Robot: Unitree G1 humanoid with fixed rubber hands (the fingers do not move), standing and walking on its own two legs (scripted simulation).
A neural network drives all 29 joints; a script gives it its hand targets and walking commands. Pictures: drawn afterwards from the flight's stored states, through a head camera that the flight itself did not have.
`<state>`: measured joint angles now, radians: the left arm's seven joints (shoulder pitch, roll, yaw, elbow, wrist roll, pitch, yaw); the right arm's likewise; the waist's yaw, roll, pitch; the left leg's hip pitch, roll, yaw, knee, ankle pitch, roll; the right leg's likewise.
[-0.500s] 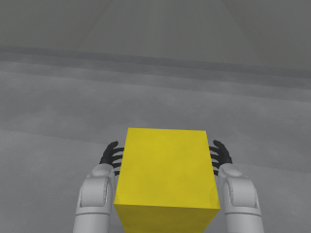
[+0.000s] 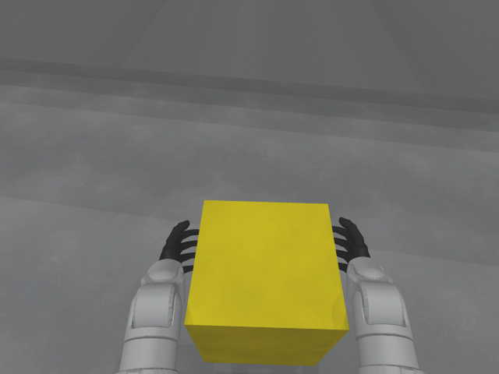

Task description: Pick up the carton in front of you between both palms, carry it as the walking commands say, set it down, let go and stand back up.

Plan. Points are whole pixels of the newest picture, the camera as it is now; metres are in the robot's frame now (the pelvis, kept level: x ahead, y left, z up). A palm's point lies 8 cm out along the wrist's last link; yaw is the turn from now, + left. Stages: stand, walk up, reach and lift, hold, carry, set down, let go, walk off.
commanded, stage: hold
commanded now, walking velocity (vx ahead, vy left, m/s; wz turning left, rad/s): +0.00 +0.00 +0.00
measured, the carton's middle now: (262, 287) +0.27 +0.00 -0.05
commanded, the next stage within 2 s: set down in 0.22 s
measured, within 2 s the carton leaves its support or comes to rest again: neither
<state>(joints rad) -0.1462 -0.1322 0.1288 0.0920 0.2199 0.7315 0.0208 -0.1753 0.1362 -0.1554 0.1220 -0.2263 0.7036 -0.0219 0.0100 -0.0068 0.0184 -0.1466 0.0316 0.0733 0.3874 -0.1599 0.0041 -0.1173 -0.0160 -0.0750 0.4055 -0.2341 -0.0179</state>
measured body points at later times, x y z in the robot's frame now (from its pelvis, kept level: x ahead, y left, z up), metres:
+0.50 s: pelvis -0.06 +0.02 -0.02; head -0.07 +0.02 +0.43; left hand +0.29 +0.15 +0.02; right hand +0.28 -0.16 +0.02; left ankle +0.01 +0.12 -0.74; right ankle -0.01 -0.10 -0.74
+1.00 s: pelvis -0.07 +0.02 -0.12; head +0.15 +0.02 +0.27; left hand +0.35 +0.15 -0.21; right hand +0.34 -0.15 -0.20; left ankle +0.01 +0.12 -0.74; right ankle -0.01 -0.11 -0.74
